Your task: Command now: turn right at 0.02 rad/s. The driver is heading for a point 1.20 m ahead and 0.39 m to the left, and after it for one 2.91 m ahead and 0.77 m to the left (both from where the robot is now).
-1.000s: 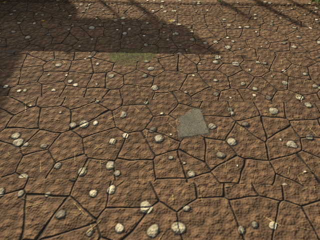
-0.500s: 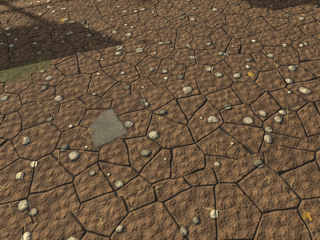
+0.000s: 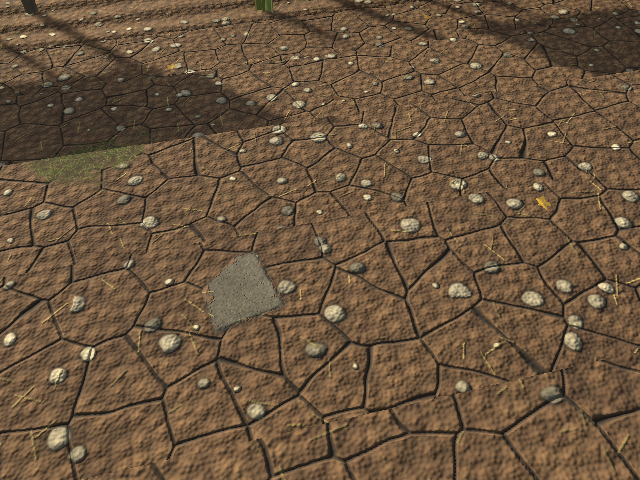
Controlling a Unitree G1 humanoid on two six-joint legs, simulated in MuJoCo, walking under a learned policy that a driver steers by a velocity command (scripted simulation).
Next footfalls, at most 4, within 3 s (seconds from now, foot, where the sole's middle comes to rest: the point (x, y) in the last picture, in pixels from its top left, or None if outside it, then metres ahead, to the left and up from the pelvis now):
0.68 right None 0.44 -0.09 -0.77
1.42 left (210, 394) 0.81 0.30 -0.93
1.78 right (242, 286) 1.16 0.25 -0.93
2.02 left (189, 352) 0.94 0.37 -0.93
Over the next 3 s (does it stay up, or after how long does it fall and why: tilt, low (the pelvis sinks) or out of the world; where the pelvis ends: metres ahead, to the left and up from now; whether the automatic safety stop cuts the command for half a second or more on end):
stays up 1.04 0.33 -0.14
